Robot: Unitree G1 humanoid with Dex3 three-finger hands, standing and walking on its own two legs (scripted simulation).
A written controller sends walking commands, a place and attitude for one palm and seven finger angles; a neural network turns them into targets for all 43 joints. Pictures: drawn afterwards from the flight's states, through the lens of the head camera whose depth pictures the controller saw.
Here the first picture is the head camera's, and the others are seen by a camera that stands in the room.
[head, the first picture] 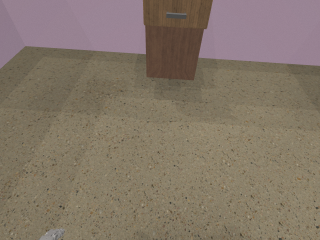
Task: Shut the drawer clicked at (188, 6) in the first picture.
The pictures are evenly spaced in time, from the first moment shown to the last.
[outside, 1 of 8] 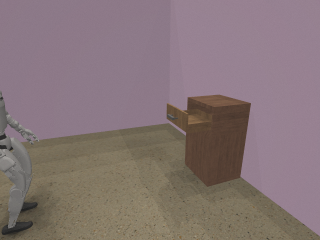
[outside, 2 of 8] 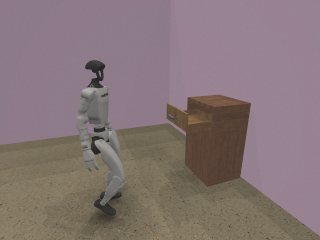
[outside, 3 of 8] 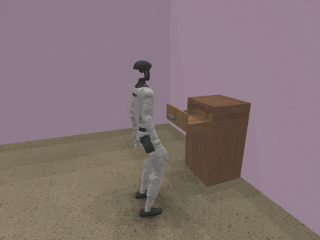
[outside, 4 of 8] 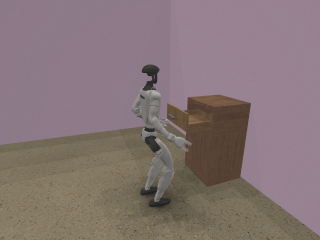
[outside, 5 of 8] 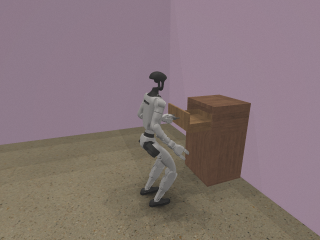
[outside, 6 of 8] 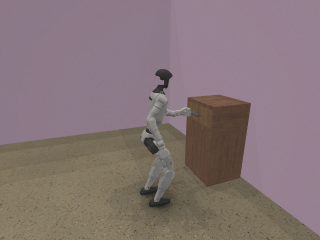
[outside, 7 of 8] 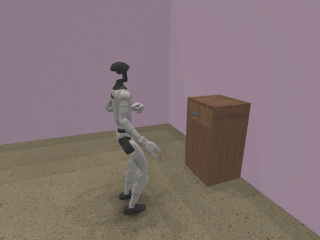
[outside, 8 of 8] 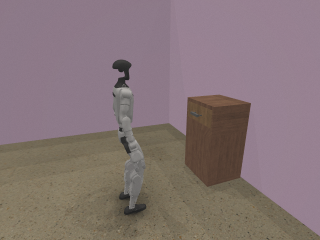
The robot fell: no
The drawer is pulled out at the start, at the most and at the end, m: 0.28 0.28 0.00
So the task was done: yes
